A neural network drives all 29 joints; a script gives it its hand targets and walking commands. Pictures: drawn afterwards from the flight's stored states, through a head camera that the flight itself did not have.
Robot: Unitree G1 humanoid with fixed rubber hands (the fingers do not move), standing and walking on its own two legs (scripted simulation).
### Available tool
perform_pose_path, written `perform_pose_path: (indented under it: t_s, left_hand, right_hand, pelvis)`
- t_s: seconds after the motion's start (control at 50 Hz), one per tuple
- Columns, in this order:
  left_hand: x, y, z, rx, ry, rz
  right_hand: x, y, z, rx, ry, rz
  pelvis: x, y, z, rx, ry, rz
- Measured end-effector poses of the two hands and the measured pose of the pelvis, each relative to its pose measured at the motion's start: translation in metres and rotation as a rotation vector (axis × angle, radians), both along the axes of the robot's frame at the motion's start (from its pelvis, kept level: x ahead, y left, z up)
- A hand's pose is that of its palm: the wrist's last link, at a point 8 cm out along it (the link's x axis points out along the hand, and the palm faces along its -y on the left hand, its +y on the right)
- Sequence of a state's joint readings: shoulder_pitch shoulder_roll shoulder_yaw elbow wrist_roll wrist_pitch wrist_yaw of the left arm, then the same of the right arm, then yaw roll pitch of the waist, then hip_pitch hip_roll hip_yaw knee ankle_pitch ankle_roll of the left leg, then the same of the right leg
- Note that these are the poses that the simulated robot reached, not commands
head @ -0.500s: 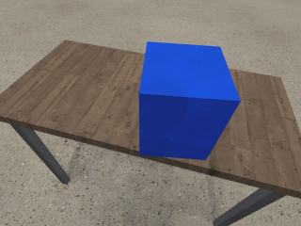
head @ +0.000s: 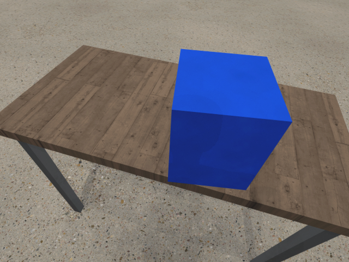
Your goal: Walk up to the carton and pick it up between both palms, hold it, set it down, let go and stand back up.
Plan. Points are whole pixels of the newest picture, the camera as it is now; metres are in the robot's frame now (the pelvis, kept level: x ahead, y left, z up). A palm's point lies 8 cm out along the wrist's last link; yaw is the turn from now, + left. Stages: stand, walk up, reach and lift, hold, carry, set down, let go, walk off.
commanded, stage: walk up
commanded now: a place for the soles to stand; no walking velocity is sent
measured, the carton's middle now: (214, 122) +0.43 -0.08 +0.11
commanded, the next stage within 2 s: reach and lift in 0.04 s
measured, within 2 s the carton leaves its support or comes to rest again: neither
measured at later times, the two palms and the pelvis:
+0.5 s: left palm (83, 256) +0.16 +0.21 -0.07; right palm out of the picture +0.10 -0.28 -0.06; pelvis -0.02 -0.01 +0.01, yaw -9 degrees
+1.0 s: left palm (89, 233) +0.19 +0.19 -0.02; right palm out of the picture +0.13 -0.26 -0.01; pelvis +0.01 +0.01 +0.02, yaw -11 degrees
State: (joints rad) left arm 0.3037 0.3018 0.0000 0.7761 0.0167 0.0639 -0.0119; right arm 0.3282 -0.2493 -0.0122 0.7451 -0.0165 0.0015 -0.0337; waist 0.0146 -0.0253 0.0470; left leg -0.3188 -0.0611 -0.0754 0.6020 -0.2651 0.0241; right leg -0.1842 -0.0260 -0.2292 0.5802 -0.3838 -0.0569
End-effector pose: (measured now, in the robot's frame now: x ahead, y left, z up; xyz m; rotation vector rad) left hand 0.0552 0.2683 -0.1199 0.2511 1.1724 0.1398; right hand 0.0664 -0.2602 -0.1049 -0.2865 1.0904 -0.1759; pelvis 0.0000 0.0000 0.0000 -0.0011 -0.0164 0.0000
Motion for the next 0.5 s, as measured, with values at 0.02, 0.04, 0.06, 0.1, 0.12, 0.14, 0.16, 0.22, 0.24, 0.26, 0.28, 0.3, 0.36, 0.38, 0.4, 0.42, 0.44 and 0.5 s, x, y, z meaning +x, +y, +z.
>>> perform_pose_path:
  t_s: [0.02, 0.04, 0.06, 0.1, 0.12, 0.14, 0.16, 0.22, 0.24, 0.26, 0.28, 0.3, 0.36, 0.38, 0.4, 0.42, 0.44, 0.5]
  left_hand:
    - [-0.001, 0.000, 0.000, 0.001, 0.002, -0.002]
    - [-0.001, -0.001, 0.000, 0.003, 0.004, -0.003]
    - [0.000, 0.000, -0.001, 0.009, 0.024, 0.008]
    - [0.012, 0.002, -0.007, 0.032, 0.085, 0.028]
    - [0.022, 0.001, -0.009, 0.040, 0.102, 0.029]
    - [0.034, -0.001, -0.010, 0.044, 0.099, 0.024]
    - [0.049, -0.004, -0.007, 0.045, 0.076, 0.012]
    - [0.090, -0.023, 0.012, 0.031, -0.051, -0.042]
    - [0.100, -0.029, 0.020, 0.023, -0.090, -0.060]
    - [0.107, -0.036, 0.027, 0.014, -0.121, -0.074]
    - [0.112, -0.042, 0.033, 0.004, -0.144, -0.084]
    - [0.116, -0.047, 0.037, -0.005, -0.159, -0.089]
    - [0.117, -0.056, 0.043, -0.029, -0.168, -0.081]
    - [0.115, -0.058, 0.044, -0.034, -0.165, -0.073]
    - [0.113, -0.059, 0.045, -0.039, -0.161, -0.065]
    - [0.111, -0.059, 0.045, -0.042, -0.157, -0.057]
    - [0.109, -0.059, 0.045, -0.044, -0.154, -0.049]
    - [0.106, -0.059, 0.048, -0.046, -0.157, -0.035]
  right_hand:
    - [0.001, -0.001, 0.000, -0.001, -0.004, 0.000]
    - [0.001, -0.002, 0.000, -0.002, -0.007, -0.001]
    - [0.004, -0.004, -0.002, -0.003, -0.013, 0.002]
    - [0.015, -0.010, -0.013, 0.017, -0.026, -0.022]
    - [0.023, -0.011, -0.017, 0.033, -0.039, -0.030]
    - [0.031, -0.011, -0.018, 0.049, -0.060, -0.027]
    - [0.038, -0.010, -0.017, 0.063, -0.086, -0.016]
    - [0.052, -0.007, -0.003, 0.087, -0.177, 0.018]
    - [0.053, -0.006, 0.004, 0.088, -0.203, 0.025]
    - [0.053, -0.007, 0.010, 0.085, -0.224, 0.030]
    - [0.052, -0.008, 0.016, 0.079, -0.241, 0.032]
    - [0.050, -0.010, 0.022, 0.072, -0.254, 0.033]
    - [0.043, -0.015, 0.035, 0.047, -0.272, 0.024]
    - [0.041, -0.017, 0.039, 0.042, -0.272, 0.019]
    - [0.039, -0.018, 0.041, 0.039, -0.270, 0.013]
    - [0.037, -0.018, 0.043, 0.038, -0.267, 0.007]
    - [0.036, -0.018, 0.045, 0.039, -0.264, 0.002]
    - [0.035, -0.015, 0.049, 0.054, -0.257, -0.010]
  pelvis:
    - [0.000, 0.000, 0.000, 0.003, 0.003, -0.003]
    - [0.000, -0.001, 0.000, 0.005, 0.006, -0.006]
    - [-0.002, -0.002, -0.002, 0.007, 0.025, -0.022]
    - [-0.010, -0.004, -0.009, 0.011, 0.052, -0.056]
    - [-0.014, -0.005, -0.013, 0.012, 0.058, -0.068]
    - [-0.018, -0.006, -0.015, 0.012, 0.060, -0.076]
    - [-0.021, -0.007, -0.017, 0.010, 0.057, -0.082]
    - [-0.026, -0.011, -0.011, 0.004, 0.022, -0.091]
    - [-0.027, -0.012, -0.008, 0.004, 0.009, -0.094]
    - [-0.027, -0.013, -0.004, 0.005, -0.003, -0.097]
    - [-0.027, -0.013, -0.001, 0.008, -0.013, -0.102]
    - [-0.026, -0.014, 0.002, 0.010, -0.023, -0.107]
    - [-0.025, -0.015, 0.008, 0.016, -0.044, -0.125]
    - [-0.025, -0.015, 0.009, 0.017, -0.048, -0.131]
    - [-0.025, -0.015, 0.010, 0.017, -0.051, -0.137]
    - [-0.025, -0.014, 0.011, 0.018, -0.052, -0.142]
    - [-0.024, -0.014, 0.012, 0.018, -0.051, -0.146]
    - [-0.023, -0.013, 0.014, 0.018, -0.041, -0.155]
